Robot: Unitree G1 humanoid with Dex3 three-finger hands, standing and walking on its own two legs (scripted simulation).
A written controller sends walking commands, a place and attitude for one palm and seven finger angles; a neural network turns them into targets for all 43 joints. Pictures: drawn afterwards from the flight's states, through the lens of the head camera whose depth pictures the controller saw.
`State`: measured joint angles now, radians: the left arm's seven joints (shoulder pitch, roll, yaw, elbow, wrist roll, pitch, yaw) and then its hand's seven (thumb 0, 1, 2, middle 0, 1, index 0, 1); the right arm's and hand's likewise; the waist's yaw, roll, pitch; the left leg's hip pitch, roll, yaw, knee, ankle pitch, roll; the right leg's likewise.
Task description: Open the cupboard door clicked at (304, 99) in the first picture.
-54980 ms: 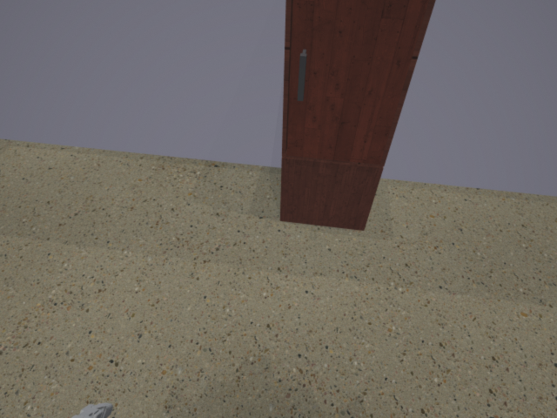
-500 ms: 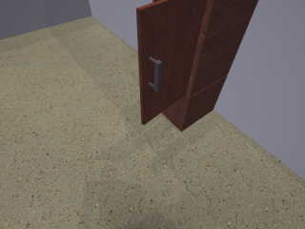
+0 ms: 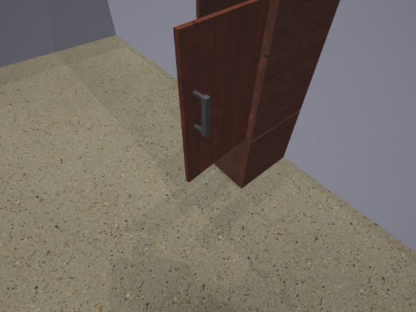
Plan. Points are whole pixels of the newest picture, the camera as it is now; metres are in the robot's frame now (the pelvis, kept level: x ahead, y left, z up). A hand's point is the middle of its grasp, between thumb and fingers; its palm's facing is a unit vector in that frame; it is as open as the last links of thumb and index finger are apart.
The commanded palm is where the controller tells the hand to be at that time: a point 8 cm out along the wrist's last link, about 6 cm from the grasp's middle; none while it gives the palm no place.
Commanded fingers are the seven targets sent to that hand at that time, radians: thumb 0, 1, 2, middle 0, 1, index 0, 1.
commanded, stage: let the arm hang, fingers relaxed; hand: left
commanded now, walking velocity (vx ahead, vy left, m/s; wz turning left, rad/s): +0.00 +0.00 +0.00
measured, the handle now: (201, 114) +0.66 +0.05 -0.01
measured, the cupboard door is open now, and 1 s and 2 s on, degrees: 95 95 95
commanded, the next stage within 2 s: look to check the result in 0.04 s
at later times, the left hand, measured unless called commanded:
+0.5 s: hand out of the picture +0.03 +0.21 -0.17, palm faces +0.02 -0.96 -0.27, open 7.4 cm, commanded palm none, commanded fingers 0.00 0.90 0.90 -0.20 -0.30 -0.20 -0.30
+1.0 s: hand out of the picture +0.07 +0.21 -0.17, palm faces +0.00 -0.96 -0.27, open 7.4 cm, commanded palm none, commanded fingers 0.00 0.90 0.90 -0.20 -0.30 -0.20 -0.30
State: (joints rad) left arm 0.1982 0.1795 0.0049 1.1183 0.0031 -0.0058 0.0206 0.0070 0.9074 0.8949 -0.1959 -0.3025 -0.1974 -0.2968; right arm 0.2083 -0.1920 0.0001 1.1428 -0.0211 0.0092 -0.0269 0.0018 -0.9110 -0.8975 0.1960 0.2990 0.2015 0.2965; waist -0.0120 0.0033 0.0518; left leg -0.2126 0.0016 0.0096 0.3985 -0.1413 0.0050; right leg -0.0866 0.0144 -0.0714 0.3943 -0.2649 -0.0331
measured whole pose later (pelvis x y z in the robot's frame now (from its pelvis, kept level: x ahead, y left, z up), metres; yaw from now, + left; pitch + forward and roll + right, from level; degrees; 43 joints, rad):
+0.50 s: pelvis +0.02 +0.00 +0.00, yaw +0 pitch -2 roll +0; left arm 0.23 0.22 0.02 1.15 0.00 0.00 0.02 0.01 0.91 0.89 -0.20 -0.30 -0.20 -0.30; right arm 0.18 -0.22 0.00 1.15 -0.02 0.00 -0.03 0.00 -0.91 -0.90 0.20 0.30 0.20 0.30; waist 0.00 0.02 0.07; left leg -0.18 -0.01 0.02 0.37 -0.16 0.01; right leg -0.05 0.01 -0.06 0.36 -0.27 -0.03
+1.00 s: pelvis +0.03 +0.00 +0.00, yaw -1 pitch -2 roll +0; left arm 0.18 0.24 0.01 1.13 0.00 -0.01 0.02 0.01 0.91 0.89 -0.20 -0.30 -0.20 -0.30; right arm 0.16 -0.25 0.00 1.15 -0.02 0.00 -0.03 0.00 -0.91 -0.90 0.20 0.30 0.20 0.30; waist -0.01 0.00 0.06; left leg -0.16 0.00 0.02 0.35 -0.16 0.00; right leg -0.03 0.01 -0.06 0.32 -0.27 -0.03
